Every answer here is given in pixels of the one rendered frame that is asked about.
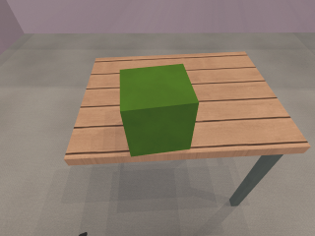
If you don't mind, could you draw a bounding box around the table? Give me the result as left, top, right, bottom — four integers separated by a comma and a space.
64, 51, 311, 207

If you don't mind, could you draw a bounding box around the carton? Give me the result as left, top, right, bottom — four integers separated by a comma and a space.
119, 64, 199, 157

